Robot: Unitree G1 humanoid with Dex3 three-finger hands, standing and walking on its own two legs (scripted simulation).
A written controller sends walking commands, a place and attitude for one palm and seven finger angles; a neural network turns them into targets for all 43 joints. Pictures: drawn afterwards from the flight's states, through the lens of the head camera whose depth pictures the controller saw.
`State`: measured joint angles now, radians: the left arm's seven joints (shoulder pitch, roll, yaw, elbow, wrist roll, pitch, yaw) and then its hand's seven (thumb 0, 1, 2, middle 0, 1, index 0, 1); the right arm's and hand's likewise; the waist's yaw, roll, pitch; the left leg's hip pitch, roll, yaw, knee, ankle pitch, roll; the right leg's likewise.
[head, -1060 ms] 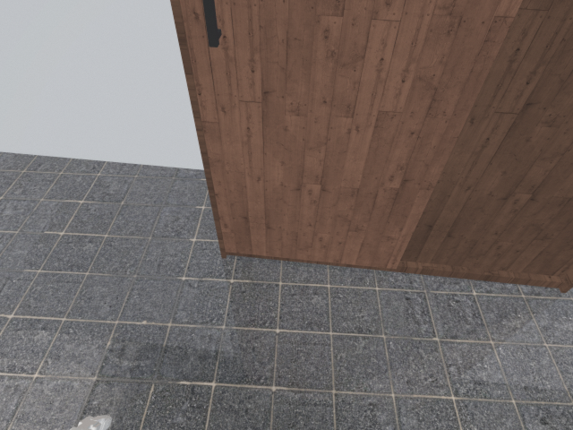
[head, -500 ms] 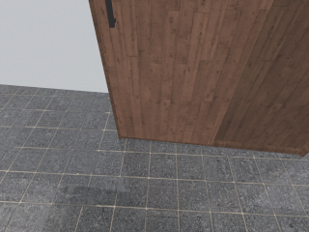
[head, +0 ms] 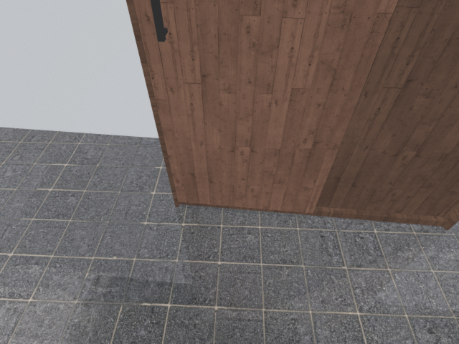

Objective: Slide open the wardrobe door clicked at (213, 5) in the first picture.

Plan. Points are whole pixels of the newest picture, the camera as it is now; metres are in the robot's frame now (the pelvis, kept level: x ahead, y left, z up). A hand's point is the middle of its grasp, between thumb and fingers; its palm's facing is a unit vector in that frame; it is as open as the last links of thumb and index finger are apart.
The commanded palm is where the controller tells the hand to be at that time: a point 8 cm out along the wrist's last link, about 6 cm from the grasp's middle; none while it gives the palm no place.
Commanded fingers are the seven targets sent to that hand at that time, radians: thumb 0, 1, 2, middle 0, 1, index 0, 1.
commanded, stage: look at it before walking up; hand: left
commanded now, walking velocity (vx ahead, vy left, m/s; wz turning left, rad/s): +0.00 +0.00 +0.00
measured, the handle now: out of the picture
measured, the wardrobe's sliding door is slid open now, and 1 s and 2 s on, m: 0.00 0.00 0.00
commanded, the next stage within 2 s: take the last steps up to it in 0.38 s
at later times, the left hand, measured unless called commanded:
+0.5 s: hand out of the picture +0.08 +0.25 -0.15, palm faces -0.04 -0.94 -0.34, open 7.4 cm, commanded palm none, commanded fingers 0.00 0.90 0.90 -0.20 -0.30 -0.20 -0.30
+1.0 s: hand out of the picture +0.08 +0.25 -0.18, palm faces +0.00 -0.99 -0.16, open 7.4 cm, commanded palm none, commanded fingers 0.00 0.90 0.90 -0.20 -0.30 -0.20 -0.30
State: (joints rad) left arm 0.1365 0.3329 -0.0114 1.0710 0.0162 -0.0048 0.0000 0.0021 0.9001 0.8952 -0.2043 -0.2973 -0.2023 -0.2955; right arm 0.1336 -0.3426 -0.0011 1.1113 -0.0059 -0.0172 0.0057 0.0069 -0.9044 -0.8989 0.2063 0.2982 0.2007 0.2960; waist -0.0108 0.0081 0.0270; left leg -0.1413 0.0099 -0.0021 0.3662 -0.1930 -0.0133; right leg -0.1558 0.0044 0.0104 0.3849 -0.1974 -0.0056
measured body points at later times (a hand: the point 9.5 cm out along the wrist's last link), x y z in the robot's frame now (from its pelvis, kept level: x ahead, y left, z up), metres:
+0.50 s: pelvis +0.01 +0.00 +0.00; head +0.01 +0.00 +0.45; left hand +0.08 +0.29 -0.13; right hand +0.08 -0.30 -0.13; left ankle +0.00 +0.13 -0.75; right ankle +0.01 -0.12 -0.75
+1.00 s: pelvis +0.10 +0.07 +0.00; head +0.11 +0.08 +0.45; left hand +0.09 +0.30 -0.17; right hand +0.02 -0.15 -0.15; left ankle +0.05 +0.14 -0.75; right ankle +0.09 -0.06 -0.67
